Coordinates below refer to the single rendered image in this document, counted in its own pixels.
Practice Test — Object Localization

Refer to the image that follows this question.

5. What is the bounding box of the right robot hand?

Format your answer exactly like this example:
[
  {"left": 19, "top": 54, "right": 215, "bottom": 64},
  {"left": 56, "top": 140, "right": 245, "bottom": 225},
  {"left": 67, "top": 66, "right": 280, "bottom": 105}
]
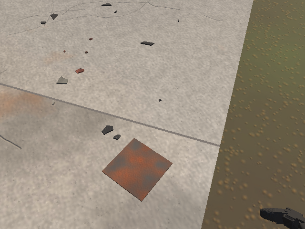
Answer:
[{"left": 259, "top": 207, "right": 305, "bottom": 229}]

